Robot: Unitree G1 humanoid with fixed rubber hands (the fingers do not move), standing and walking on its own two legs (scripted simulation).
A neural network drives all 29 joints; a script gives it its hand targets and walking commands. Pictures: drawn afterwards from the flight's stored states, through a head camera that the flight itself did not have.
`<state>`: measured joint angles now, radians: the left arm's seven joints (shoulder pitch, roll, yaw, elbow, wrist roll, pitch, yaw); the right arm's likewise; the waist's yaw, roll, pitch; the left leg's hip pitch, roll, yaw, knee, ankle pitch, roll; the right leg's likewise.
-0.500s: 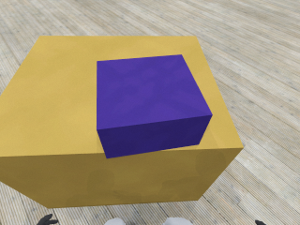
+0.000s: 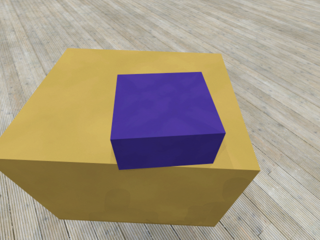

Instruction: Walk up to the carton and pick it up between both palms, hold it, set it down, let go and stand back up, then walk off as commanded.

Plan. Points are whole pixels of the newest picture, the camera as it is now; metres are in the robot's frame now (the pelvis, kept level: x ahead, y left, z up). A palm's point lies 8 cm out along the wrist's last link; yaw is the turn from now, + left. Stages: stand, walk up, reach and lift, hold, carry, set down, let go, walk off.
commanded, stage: walk up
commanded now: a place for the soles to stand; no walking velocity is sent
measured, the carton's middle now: (163, 117) +0.51 +0.00 -0.01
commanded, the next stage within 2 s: reach and lift in 1.54 s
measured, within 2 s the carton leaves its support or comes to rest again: neither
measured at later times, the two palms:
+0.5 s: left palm out of the picture +0.09 +0.29 -0.10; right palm out of the picture +0.08 -0.29 -0.10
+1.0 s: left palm out of the picture +0.11 +0.30 -0.10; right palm out of the picture +0.11 -0.28 -0.10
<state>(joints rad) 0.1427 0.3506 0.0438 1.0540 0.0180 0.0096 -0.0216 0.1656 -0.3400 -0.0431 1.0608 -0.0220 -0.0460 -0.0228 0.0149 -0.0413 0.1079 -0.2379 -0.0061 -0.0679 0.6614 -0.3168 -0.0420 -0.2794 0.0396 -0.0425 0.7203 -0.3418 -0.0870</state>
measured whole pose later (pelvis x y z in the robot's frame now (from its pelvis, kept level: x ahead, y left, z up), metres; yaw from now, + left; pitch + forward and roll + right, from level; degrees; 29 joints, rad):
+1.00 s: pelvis +0.03 +0.01 +0.02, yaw +0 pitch -3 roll +0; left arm 0.09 0.32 0.04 1.11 0.01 0.01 -0.02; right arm 0.11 -0.32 -0.02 1.11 -0.02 -0.02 -0.02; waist 0.01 -0.01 0.08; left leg -0.12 0.02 -0.06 0.43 -0.25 -0.04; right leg -0.15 0.06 -0.03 0.44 -0.24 -0.07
